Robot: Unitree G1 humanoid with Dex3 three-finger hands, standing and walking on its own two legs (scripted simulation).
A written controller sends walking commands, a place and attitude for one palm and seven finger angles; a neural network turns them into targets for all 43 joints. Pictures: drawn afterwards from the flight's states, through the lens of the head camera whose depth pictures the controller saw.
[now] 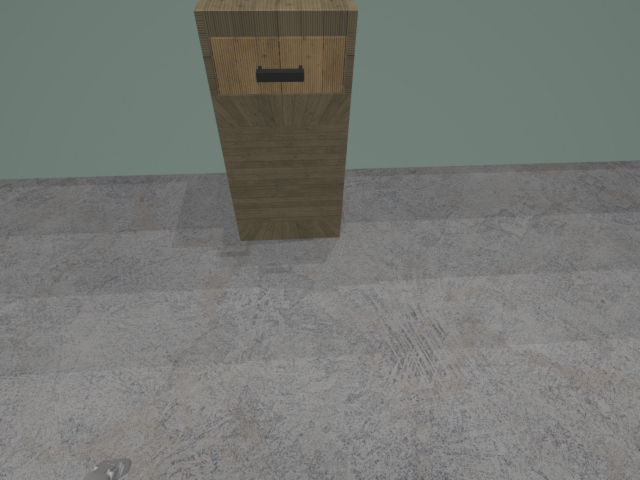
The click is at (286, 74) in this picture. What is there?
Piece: drawer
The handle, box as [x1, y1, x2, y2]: [256, 65, 303, 81]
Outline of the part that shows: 303,68 301,67 301,65 298,69 262,69 261,66 258,66 258,68 256,69 256,78 257,81 303,81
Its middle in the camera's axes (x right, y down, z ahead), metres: -0.12 -0.48 +1.10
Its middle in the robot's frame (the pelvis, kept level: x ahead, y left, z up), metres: +1.14 +0.17 -0.02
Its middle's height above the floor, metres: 0.75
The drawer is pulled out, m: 0.00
